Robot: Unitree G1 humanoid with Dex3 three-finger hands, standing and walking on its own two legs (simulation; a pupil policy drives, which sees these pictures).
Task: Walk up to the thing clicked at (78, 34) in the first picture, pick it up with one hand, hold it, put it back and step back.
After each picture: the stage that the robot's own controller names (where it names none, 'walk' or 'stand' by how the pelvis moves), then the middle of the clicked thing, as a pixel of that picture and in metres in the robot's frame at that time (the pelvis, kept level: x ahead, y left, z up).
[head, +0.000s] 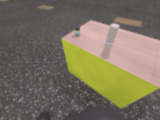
stand; (77, 31) +0.92 +0.20 +0.01
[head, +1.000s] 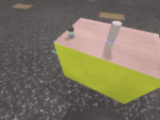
rise first; (71, 32) +0.81 +0.23 +0.04
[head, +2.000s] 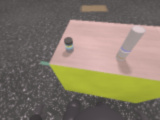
rise first; (69, 45) +0.53 +0.21 +0.05
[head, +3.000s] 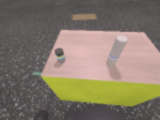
stand; (60, 55) +0.46 +0.28 +0.03
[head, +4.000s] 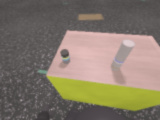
stand; (65, 56) +0.47 +0.24 +0.01
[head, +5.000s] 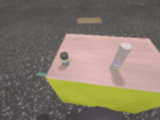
stand; (65, 59) +0.46 +0.24 +0.01
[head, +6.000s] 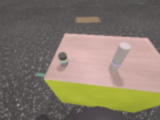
stand; (63, 59) +0.45 +0.25 +0.01
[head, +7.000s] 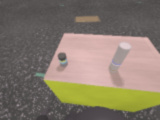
stand; (63, 60) +0.45 +0.25 +0.01
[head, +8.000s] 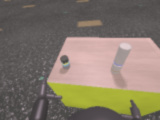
rise first; (65, 62) +0.43 +0.26 +0.01
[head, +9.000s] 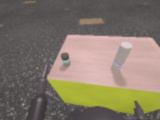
go down; (65, 59) +0.45 +0.26 +0.01
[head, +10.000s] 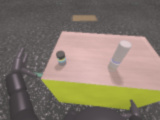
go down; (61, 58) +0.45 +0.25 +0.02
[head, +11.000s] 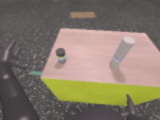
go down; (61, 56) +0.46 +0.24 +0.04
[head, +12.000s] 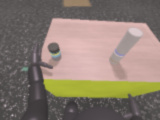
close in; (55, 52) +0.43 +0.25 +0.07
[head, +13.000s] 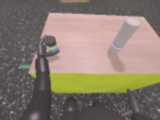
close; (52, 46) +0.47 +0.25 +0.09
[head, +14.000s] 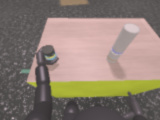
lift; (50, 55) +0.41 +0.25 +0.08
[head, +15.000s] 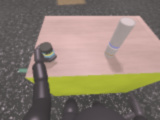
lift; (48, 52) +0.43 +0.26 +0.09
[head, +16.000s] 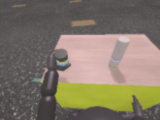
lift; (62, 60) +0.32 +0.18 +0.19
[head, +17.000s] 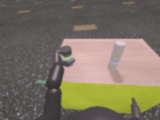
hold; (67, 56) +0.34 +0.17 +0.20
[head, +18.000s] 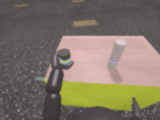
hold; (65, 59) +0.33 +0.18 +0.18
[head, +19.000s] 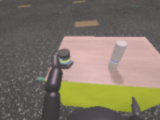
crouch; (65, 59) +0.33 +0.18 +0.17
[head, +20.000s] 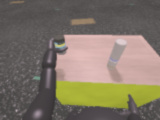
crouch; (60, 45) +0.44 +0.22 +0.20
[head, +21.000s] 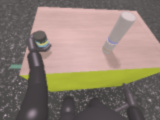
lower; (42, 42) +0.49 +0.27 +0.09
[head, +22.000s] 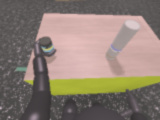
lower; (48, 47) +0.46 +0.26 +0.09
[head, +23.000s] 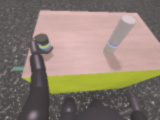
lower; (44, 44) +0.48 +0.27 +0.09
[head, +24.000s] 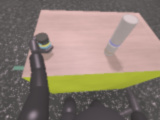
lower; (44, 43) +0.48 +0.27 +0.09
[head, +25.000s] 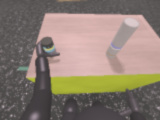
open; (49, 47) +0.47 +0.26 +0.09
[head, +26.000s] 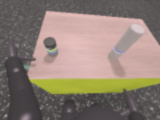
sink last; (51, 47) +0.45 +0.25 +0.08
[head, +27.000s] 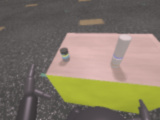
stand; (65, 55) +0.49 +0.27 +0.06
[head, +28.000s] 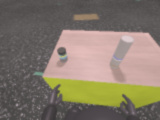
stand; (62, 55) +0.47 +0.26 +0.04
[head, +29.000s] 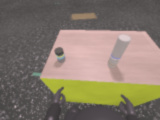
stand; (60, 55) +0.46 +0.27 +0.04
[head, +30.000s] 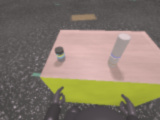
stand; (60, 54) +0.47 +0.27 +0.05
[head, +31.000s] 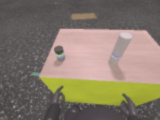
stand; (60, 54) +0.46 +0.27 +0.06
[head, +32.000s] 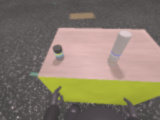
stand; (58, 53) +0.47 +0.27 +0.07
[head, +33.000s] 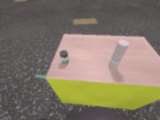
stand; (64, 57) +0.48 +0.25 +0.02
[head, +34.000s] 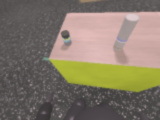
walk; (66, 38) +0.59 +0.25 +0.03
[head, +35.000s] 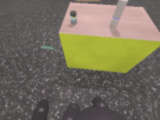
walk; (73, 18) +0.91 +0.20 +0.03
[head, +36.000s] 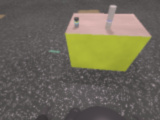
stand; (76, 22) +1.09 +0.25 +0.03
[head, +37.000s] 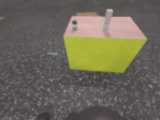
stand; (74, 25) +1.08 +0.27 +0.01
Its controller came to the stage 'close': yes
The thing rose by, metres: 0.20
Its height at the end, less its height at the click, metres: +0.00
